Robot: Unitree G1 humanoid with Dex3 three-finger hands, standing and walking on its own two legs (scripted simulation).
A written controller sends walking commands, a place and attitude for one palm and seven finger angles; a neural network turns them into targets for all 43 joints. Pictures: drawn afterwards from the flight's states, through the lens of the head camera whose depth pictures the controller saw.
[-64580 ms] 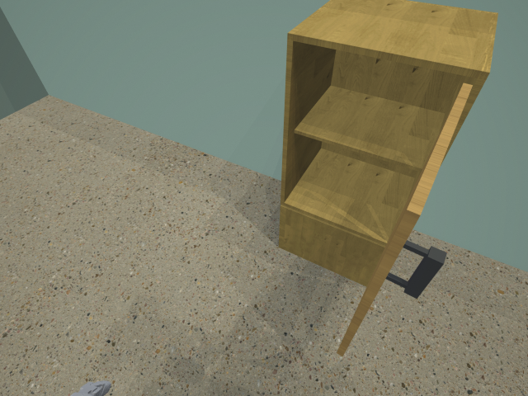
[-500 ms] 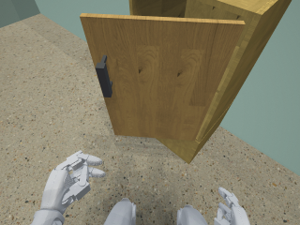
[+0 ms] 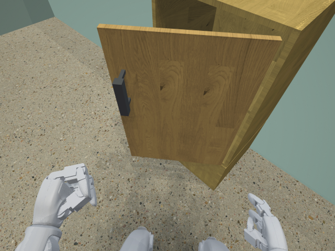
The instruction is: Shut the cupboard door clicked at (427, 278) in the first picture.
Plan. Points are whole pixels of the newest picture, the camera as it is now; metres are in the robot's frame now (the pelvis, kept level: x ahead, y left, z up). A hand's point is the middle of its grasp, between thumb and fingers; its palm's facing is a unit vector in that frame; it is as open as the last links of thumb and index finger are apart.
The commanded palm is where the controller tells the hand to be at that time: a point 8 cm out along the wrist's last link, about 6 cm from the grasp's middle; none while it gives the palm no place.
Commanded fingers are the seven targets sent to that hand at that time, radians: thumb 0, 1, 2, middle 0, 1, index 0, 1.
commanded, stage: raise the hand and make a fist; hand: left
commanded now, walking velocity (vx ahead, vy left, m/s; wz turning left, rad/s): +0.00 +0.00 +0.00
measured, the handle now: (124, 93) +0.50 +0.17 +0.07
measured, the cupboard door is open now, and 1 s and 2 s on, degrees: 37 37 37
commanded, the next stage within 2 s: bring the fist close to the handle in 0.58 s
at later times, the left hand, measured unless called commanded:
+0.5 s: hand (95, 185) +0.24 +0.17 +0.07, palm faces -0.03 -1.00 -0.04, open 3.1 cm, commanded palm +0.22 +0.23 +0.08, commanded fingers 0.00 0.90 0.90 -1.30 -1.50 -1.30 -1.50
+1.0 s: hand (109, 169) +0.27 +0.15 +0.07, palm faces -0.11 -0.99 -0.03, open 3.1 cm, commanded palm +0.27 +0.22 +0.08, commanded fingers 0.00 0.90 0.90 -1.30 -1.50 -1.30 -1.50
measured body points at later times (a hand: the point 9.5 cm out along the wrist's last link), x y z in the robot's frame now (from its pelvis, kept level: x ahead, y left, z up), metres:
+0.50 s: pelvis +0.01 -0.01 +0.01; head +0.07 -0.01 +0.45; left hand +0.23 +0.23 +0.08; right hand +0.18 -0.26 -0.06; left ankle +0.04 +0.12 -0.65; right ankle +0.02 -0.13 -0.65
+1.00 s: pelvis -0.01 +0.00 +0.00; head +0.05 -0.01 +0.45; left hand +0.27 +0.21 +0.07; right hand +0.16 -0.24 -0.08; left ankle +0.04 +0.12 -0.65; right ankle +0.02 -0.13 -0.65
